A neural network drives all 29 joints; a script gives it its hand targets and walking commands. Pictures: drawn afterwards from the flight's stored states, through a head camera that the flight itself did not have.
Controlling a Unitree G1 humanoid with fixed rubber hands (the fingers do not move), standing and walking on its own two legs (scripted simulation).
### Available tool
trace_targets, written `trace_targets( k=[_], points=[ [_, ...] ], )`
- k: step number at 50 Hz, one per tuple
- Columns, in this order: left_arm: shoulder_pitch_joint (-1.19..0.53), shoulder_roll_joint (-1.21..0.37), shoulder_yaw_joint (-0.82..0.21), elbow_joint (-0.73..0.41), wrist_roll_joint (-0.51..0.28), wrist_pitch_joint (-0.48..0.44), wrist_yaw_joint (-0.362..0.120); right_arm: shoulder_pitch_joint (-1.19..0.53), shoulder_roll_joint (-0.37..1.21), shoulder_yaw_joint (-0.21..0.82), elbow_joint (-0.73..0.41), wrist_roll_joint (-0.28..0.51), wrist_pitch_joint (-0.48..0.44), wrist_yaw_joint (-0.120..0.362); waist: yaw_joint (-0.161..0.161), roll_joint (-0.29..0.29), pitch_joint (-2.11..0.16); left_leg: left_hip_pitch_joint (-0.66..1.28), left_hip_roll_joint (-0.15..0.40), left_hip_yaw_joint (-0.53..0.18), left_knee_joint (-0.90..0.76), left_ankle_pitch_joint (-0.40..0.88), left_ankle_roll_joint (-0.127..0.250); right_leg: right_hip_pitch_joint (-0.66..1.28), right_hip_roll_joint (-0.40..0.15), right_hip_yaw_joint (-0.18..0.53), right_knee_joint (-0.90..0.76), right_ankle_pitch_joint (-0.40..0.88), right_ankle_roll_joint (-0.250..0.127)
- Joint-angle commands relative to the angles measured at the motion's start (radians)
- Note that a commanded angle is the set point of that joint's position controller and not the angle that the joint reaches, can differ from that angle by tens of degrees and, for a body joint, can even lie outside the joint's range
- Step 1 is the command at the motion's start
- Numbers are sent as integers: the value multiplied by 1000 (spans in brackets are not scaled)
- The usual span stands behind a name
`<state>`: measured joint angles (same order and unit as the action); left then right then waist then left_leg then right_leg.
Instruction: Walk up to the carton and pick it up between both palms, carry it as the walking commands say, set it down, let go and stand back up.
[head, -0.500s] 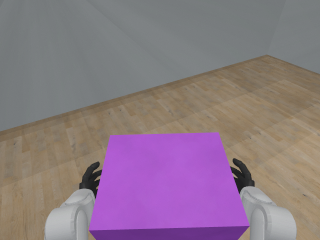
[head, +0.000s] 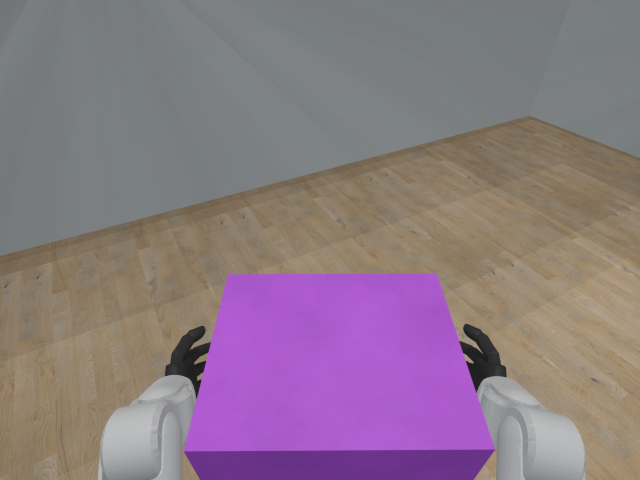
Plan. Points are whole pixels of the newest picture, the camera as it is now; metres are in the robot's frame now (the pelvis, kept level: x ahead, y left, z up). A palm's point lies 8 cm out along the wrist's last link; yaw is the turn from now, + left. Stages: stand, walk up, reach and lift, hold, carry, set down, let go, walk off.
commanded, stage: carry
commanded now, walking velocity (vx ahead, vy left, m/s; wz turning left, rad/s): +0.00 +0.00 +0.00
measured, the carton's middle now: (332, 411) +0.24 +0.00 +0.01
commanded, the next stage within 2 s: none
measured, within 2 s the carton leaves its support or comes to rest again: neither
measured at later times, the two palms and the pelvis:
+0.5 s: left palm (204, 399) +0.22 +0.14 +0.07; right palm (514, 400) +0.22 -0.20 +0.08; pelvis -0.01 -0.03 -0.01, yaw -1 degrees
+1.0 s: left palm (225, 409) +0.22 +0.12 +0.07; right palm (540, 416) +0.20 -0.22 +0.07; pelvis -0.02 -0.04 -0.01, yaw -2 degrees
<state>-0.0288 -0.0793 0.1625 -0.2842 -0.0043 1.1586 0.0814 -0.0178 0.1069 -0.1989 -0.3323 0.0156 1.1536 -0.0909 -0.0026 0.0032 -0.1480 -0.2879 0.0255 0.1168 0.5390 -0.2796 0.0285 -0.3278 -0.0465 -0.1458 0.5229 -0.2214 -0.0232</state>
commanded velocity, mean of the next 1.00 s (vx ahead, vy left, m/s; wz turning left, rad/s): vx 0.00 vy -0.17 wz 0.00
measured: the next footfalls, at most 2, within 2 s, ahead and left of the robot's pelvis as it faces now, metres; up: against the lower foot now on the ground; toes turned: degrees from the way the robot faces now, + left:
right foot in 2.00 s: -0.01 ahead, -0.23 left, +0.00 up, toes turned -8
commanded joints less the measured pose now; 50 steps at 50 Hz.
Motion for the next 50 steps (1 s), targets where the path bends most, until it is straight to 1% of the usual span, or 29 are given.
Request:
trace_targets(
  k=[1,2,4,5,6,7,8,9,11,12,14,16,17,20,21,22,24,25,28,29,30,32,37,39,40,42,44,46,50],
  points=[
    [-476,-677,-612,-123,-121,-68,-93,-494,622,677,-90,135,-53,112,9,-9,-112,-35,112,-142,-144,-3,20,79,-86,129,-119,-64,-18],
    [-523,-710,-658,-207,-154,-77,-96,-493,659,702,-128,154,-59,114,8,8,-106,-33,106,-139,-153,6,22,72,-87,130,-108,-56,-16],
    [-507,-671,-598,-94,-116,-99,-105,-489,623,647,-28,113,-81,120,11,-5,-126,-43,104,-136,-144,-34,22,72,-84,138,-122,-84,-13],
    [-493,-693,-614,-139,-129,-105,-102,-489,651,677,-78,140,-86,122,12,-11,-141,-32,101,-129,-138,-25,21,79,-92,143,-127,-77,-17],
    [-478,-688,-610,-116,-119,-112,-104,-468,642,667,-56,125,-95,122,12,-10,-156,-19,100,-129,-135,-2,20,85,-94,145,-122,-59,-20],
    [-504,-712,-623,-139,-134,-123,-107,-497,655,677,-87,134,-106,123,11,-30,-159,-16,98,-126,-129,19,19,73,-93,142,-120,-56,-17],
    [-490,-718,-627,-147,-137,-127,-108,-495,666,689,-102,143,-111,123,11,-14,-170,-1,100,-125,-129,28,16,72,-95,142,-119,-44,-19],
    [-501,-702,-598,-70,-113,-141,-112,-505,626,641,-41,110,-128,126,11,2,-168,-1,118,-136,-139,48,18,73,-84,126,-98,-7,-13],
    [-506,-804,-710,-286,-204,-126,-104,-485,744,749,-236,202,-111,118,10,10,-190,-9,152,-155,-134,61,16,95,-69,115,-71,31,-1],
    [-460,-759,-666,-188,-165,-121,-108,-460,679,702,-161,161,-110,118,11,25,-185,-12,167,-163,-139,60,13,88,-66,111,-56,31,-1],
    [-442,-799,-720,-290,-209,-95,-101,-443,729,756,-261,203,-81,110,9,29,-213,5,192,-178,-125,102,15,93,-61,103,-27,69,-1],
    [-407,-787,-747,-322,-221,-65,-100,-389,705,767,-277,197,-51,108,8,55,-199,-2,208,-180,-120,101,14,64,-57,102,-6,64,-3],
    [-393,-764,-736,-296,-209,-50,-97,-381,687,753,-246,187,-35,105,6,61,-192,-6,228,-203,-124,106,22,53,-49,90,8,55,2],
    [-352,-729,-738,-303,-204,-22,-99,-356,653,760,-251,185,-11,106,6,83,-180,-3,248,-187,-83,197,16,40,-54,93,20,102,-2],
    [-346,-726,-735,-303,-204,-19,-98,-347,656,764,-239,183,-6,104,6,51,-183,-13,240,-174,-71,181,7,61,-58,97,7,114,-7],
    [-361,-730,-749,-321,-211,-16,-100,-350,653,766,-262,184,-7,107,8,84,-185,-30,231,-161,-49,203,0,74,-64,102,6,148,-11],
    [-398,-743,-756,-344,-217,-9,-102,-393,671,779,-287,192,1,110,6,27,-166,-76,199,-116,-5,126,-19,92,-89,129,-27,161,-20],
    [-395,-737,-742,-333,-209,-7,-101,-398,666,783,-287,195,6,109,0,-36,-155,-87,185,-101,23,97,-29,91,-109,161,-52,172,-26],
    [-391,-744,-738,-334,-200,3,-98,-396,684,798,-306,212,15,111,-6,-75,-135,-97,140,-52,74,1,-39,66,-144,209,-122,36,-48],
    [-374,-740,-731,-317,-193,7,-97,-399,674,800,-309,212,19,111,-5,-83,-141,-78,123,-29,85,-8,-46,56,-150,215,-139,23,-47],
    [-383,-735,-739,-339,-197,10,-96,-386,676,794,-303,211,22,112,-6,-60,-139,-77,114,-14,98,-23,-52,51,-157,224,-156,-11,-50],
    [-381,-743,-730,-342,-193,8,-92,-374,687,796,-293,214,22,113,-7,-75,-155,-74,108,-8,94,-22,-53,66,-156,216,-153,37,-48],
    [-381,-767,-732,-347,-183,10,-92,-418,710,815,-321,234,19,123,0,-50,-133,-61,114,1,87,-15,-51,45,-140,194,-161,2,-25],
    [-376,-755,-730,-358,-181,7,-90,-402,704,813,-310,228,21,122,-1,-75,-149,-42,121,-2,80,-3,-52,61,-137,189,-157,17,-30],
    [-357,-745,-727,-348,-179,10,-86,-383,698,806,-301,230,23,124,1,-31,-168,-16,122,-8,52,-20,-40,43,-128,178,-146,-33,-22],
    [-382,-756,-749,-378,-192,1,-92,-388,711,807,-309,230,14,128,-1,-21,-172,4,148,-29,45,19,-39,29,-113,171,-118,-25,-17],
    [-360,-752,-746,-361,-185,4,-93,-382,701,802,-307,226,13,127,-3,46,-164,21,200,-99,6,42,-16,1,-95,155,-61,-28,-1],
    [-384,-754,-758,-376,-197,4,-93,-374,699,785,-309,212,13,124,2,48,-148,-6,227,-124,-10,39,-7,-5,-78,148,-41,-42,6],
    [-392,-770,-766,-356,-207,7,-104,-380,694,782,-304,205,11,125,4,87,-150,-42,268,-156,-27,107,-3,30,-59,142,22,14,-2]
  ],
)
